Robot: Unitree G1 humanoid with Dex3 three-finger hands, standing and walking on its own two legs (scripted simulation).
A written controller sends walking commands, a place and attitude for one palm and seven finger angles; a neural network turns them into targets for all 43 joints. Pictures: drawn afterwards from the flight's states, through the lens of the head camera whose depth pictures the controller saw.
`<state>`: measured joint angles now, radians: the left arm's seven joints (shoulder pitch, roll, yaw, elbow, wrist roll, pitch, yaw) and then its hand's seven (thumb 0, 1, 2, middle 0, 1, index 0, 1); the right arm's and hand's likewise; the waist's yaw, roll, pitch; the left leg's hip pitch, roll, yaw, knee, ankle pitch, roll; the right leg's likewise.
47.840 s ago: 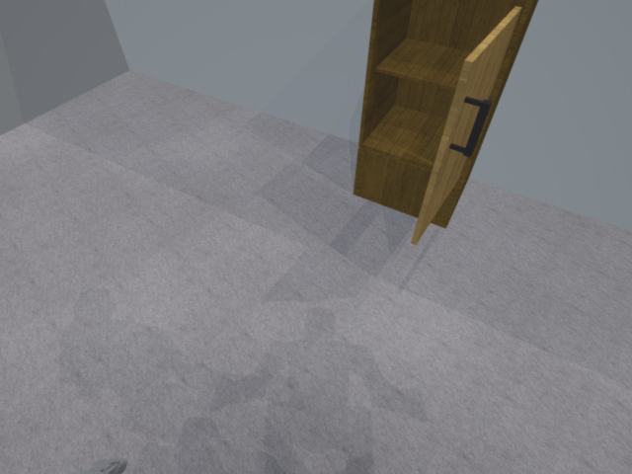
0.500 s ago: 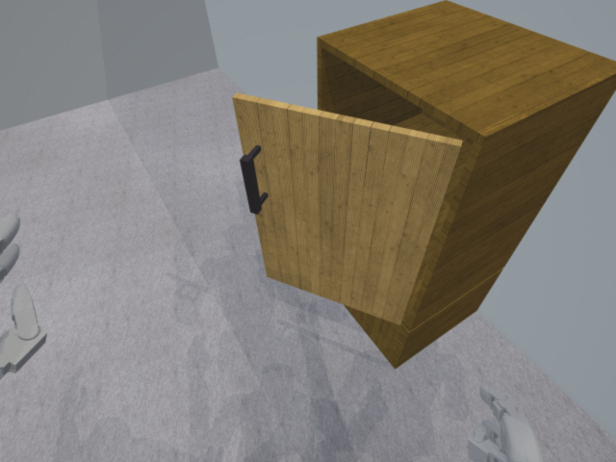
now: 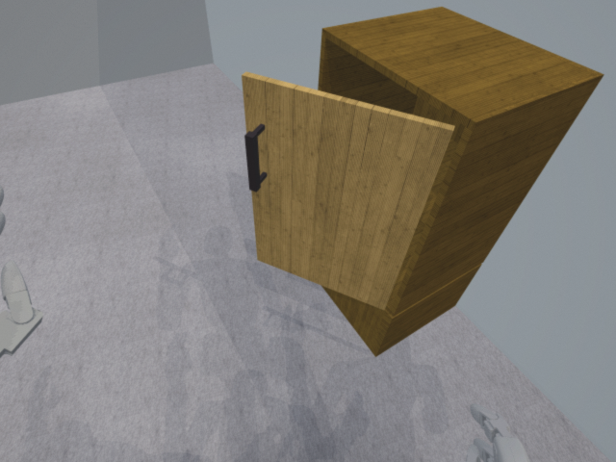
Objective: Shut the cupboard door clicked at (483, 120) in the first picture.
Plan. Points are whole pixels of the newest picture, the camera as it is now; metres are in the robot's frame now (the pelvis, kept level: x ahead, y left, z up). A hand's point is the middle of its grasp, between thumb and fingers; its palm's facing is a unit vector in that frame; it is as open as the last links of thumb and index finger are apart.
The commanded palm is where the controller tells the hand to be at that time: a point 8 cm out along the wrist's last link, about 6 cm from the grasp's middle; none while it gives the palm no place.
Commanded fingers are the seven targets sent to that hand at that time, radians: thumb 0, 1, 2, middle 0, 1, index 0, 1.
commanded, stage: step back with the hand held close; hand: left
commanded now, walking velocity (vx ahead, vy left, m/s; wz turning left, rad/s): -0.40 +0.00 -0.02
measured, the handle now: (257, 158) +0.72 +0.16 -0.03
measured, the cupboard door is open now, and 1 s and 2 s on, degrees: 34 34 34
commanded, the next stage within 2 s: stop stepping back and stand still in 0.84 s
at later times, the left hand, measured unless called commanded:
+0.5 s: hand out of the picture +0.12 +0.29 +0.18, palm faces +0.50 -0.74 -0.45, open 7.4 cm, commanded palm +0.04 +0.32 +0.19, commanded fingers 0.00 0.90 0.90 -0.20 -0.30 -0.20 -0.30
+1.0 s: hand out of the picture +0.01 +0.31 +0.19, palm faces +0.44 -0.77 -0.46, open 7.4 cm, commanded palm -0.04 +0.34 +0.19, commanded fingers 0.00 0.90 0.90 -0.20 -0.30 -0.20 -0.30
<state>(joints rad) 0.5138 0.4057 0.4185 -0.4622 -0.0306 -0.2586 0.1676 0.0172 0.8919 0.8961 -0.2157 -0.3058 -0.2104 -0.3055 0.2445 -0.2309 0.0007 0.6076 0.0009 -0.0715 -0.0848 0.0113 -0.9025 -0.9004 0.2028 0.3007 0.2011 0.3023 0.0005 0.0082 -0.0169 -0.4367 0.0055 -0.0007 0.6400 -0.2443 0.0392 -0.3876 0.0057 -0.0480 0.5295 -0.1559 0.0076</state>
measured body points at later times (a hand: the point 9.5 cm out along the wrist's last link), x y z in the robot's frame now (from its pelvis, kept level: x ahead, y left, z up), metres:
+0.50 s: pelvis -0.06 +0.01 +0.00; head -0.05 +0.04 +0.45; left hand +0.09 +0.33 +0.21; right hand +0.13 -0.22 -0.07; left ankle +0.07 +0.10 -0.72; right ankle -0.01 -0.13 -0.70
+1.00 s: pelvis -0.18 +0.04 +0.00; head -0.18 +0.09 +0.44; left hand -0.02 +0.35 +0.21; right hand +0.00 -0.20 -0.06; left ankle -0.03 +0.11 -0.69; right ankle -0.16 -0.13 -0.72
